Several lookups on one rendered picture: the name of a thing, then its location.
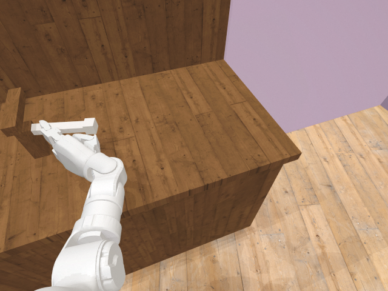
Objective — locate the left robot hand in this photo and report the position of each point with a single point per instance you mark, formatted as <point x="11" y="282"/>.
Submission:
<point x="72" y="151"/>

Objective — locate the robot left forearm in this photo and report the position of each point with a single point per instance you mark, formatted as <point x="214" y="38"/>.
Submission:
<point x="103" y="206"/>

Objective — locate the left robot upper arm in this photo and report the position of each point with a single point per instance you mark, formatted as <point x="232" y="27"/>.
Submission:
<point x="94" y="266"/>

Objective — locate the tap lever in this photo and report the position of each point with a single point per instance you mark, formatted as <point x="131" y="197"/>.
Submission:
<point x="89" y="126"/>

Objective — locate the counter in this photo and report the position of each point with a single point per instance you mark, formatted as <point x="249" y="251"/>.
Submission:
<point x="200" y="151"/>

